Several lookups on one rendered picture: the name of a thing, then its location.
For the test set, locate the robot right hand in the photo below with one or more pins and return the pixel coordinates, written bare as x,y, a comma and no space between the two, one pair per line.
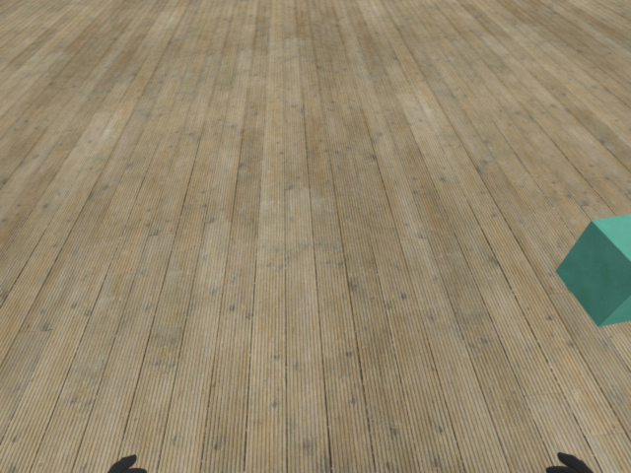
574,464

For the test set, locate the carton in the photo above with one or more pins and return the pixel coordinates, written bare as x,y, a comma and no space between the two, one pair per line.
597,270

